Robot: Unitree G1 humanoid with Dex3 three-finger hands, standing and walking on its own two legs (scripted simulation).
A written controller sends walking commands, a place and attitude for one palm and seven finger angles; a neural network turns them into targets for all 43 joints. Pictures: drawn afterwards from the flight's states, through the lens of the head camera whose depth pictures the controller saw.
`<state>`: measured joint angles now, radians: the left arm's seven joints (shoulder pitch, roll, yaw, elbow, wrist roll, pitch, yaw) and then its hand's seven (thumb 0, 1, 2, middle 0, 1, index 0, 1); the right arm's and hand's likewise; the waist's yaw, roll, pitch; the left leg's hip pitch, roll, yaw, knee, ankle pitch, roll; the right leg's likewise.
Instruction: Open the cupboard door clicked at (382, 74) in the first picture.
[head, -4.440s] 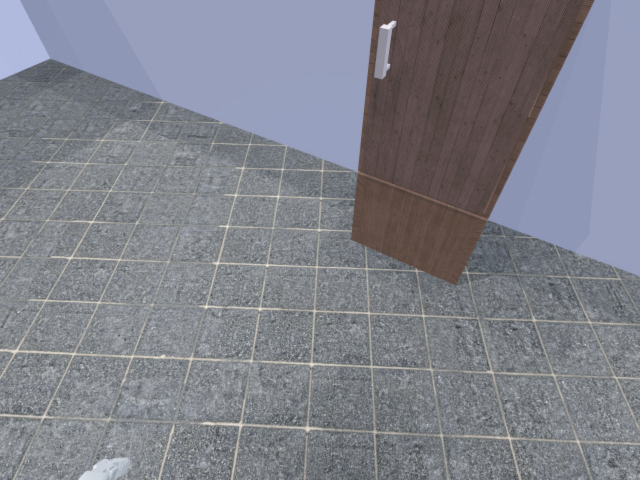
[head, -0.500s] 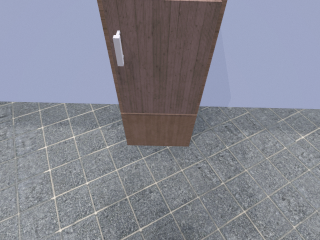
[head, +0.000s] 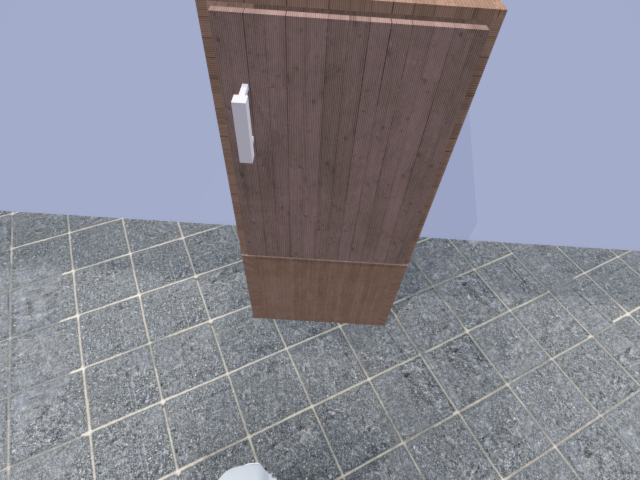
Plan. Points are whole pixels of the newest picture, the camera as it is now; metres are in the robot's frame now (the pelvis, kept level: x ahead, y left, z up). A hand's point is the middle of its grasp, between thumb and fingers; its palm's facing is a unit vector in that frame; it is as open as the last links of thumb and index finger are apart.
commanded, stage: take the last steps up to it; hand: left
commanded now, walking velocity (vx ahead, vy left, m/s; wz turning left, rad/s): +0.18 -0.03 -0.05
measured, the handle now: (245, 123) +0.64 +0.19 +0.07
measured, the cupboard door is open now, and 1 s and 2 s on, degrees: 0 0 0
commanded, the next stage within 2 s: come to a stop and stand still in 0.10 s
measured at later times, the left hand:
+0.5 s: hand (224, 441) +0.19 +0.15 -0.14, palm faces +0.03 -0.97 -0.23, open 7.3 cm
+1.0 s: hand out of the picture +0.08 +0.22 -0.16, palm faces +0.04 -0.97 -0.23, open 7.4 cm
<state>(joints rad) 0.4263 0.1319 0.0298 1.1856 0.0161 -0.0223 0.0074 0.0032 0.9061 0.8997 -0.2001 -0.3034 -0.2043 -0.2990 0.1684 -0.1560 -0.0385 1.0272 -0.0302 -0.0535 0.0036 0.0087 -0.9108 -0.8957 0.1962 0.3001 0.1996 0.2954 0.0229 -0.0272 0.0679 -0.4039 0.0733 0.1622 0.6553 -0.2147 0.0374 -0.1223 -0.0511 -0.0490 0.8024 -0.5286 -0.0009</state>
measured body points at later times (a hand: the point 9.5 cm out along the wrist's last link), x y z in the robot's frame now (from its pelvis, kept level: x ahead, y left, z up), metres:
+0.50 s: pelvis +0.11 -0.03 +0.02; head +0.14 -0.05 +0.47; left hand +0.19 +0.20 -0.12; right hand +0.09 -0.24 -0.15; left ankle +0.06 +0.10 -0.69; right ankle +0.14 -0.12 -0.72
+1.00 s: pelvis +0.07 +0.03 +0.02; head +0.09 +0.03 +0.47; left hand +0.08 +0.27 -0.14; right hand +0.14 -0.20 -0.13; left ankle +0.08 +0.12 -0.72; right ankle +0.04 -0.10 -0.72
